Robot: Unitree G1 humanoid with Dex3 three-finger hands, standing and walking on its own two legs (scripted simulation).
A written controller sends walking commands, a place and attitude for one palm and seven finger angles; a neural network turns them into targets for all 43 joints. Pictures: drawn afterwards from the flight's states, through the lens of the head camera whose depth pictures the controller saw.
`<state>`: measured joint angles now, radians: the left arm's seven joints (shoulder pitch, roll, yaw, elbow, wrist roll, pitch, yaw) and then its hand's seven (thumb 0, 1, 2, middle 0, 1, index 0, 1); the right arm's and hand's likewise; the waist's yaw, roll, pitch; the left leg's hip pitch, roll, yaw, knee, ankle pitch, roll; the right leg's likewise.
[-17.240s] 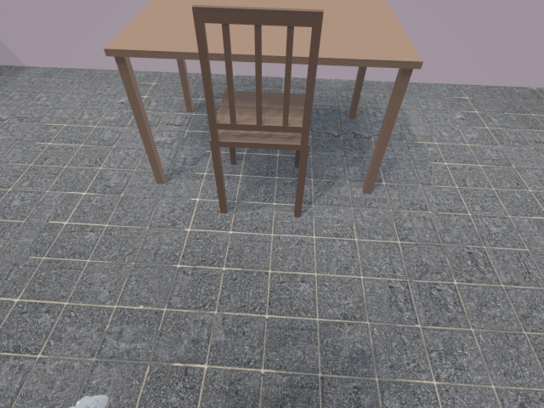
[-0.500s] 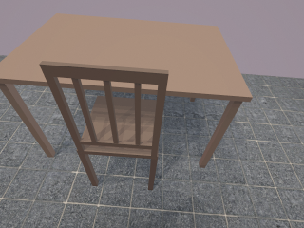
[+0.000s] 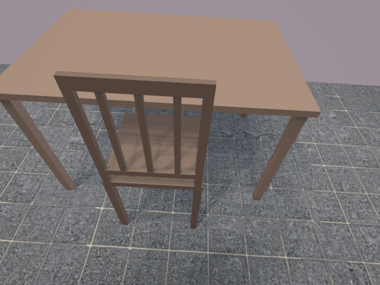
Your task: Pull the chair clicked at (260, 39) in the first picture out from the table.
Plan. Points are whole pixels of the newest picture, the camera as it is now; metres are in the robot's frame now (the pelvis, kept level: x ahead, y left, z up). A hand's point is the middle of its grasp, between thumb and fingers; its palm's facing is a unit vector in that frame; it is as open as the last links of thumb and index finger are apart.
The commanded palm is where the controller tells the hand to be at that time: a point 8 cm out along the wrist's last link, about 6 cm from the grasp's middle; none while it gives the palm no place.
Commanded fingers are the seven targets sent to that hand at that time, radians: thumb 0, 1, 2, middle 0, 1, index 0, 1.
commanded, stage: look again from close up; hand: left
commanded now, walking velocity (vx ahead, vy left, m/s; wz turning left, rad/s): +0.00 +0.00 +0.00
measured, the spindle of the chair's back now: (145, 138) +0.53 +0.17 -0.07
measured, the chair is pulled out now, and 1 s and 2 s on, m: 0.00 0.00 0.00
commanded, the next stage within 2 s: raise the hand toward the chair's back in 0.72 s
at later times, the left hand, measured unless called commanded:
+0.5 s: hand out of the picture +0.00 +0.15 -0.18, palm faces +0.02 -0.98 -0.17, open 7.4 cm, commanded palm none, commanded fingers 0.00 0.90 0.90 -0.20 -0.30 -0.20 -0.30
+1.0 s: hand (111, 262) +0.18 +0.18 -0.06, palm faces +0.24 -0.95 -0.18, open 7.5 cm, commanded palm +0.12 +0.20 -0.07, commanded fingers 0.00 0.67 0.80 -0.18 -0.26 -0.18 -0.26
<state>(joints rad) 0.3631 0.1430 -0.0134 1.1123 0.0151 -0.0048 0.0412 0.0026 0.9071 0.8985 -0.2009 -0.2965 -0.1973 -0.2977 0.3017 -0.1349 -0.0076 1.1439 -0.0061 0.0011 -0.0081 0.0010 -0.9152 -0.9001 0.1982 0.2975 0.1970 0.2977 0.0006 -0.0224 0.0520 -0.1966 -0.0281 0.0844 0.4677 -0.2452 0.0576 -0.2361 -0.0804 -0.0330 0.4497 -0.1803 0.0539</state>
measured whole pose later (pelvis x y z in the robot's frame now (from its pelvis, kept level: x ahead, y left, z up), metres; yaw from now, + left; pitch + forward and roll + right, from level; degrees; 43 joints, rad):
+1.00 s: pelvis +0.01 -0.01 -0.01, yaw +2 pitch +1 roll +0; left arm 0.47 0.19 0.02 0.18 -0.14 -0.06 0.13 0.05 0.91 0.87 -0.19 -0.29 -0.19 -0.29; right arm 0.37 -0.23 0.00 0.84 0.03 -0.30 -0.07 0.02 -0.93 -0.90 0.20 0.30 0.20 0.30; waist -0.04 0.02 -0.04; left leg -0.33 -0.02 0.05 0.64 -0.34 0.04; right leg -0.36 -0.08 -0.07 0.63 -0.30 0.03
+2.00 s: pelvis +0.00 -0.03 -0.09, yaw +2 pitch +16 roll -2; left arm 0.41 0.23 0.18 -0.01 -0.27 -0.43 -0.27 -0.01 -0.28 0.40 -0.09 -0.11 -0.08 -0.11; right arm 0.22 -0.24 -0.03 0.53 0.03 -0.23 -0.05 0.01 -0.91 -0.90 0.20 0.30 0.20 0.30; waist -0.02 0.01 -0.15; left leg -0.93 0.03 -0.01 1.20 -0.56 0.01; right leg -0.92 -0.05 -0.10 1.13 -0.49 0.00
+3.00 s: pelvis +0.01 -0.03 -0.08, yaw +2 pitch +16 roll -2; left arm 0.28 0.25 0.23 0.10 -0.29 -0.41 -0.31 -0.01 -0.50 0.30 -0.06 -0.08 -0.06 -0.08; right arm 0.23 -0.24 0.01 0.54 0.02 -0.20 -0.03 0.01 -0.91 -0.90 0.20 0.30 0.20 0.30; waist -0.02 0.03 -0.14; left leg -0.86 0.03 -0.01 1.12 -0.54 0.01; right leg -0.86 -0.05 -0.10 1.06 -0.48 0.00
